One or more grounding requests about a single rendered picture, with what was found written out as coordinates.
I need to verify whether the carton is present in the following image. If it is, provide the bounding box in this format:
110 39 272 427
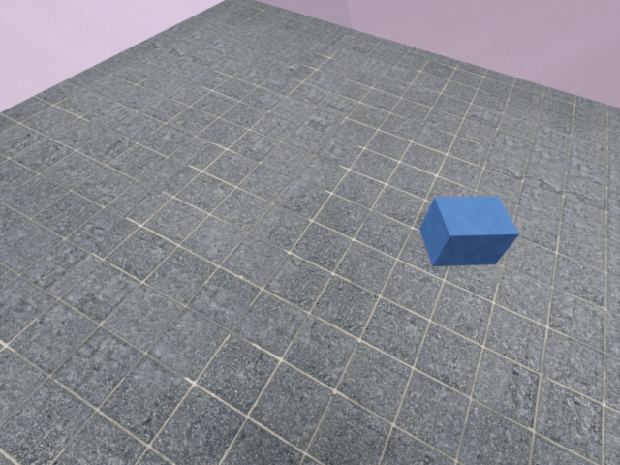
419 197 519 266

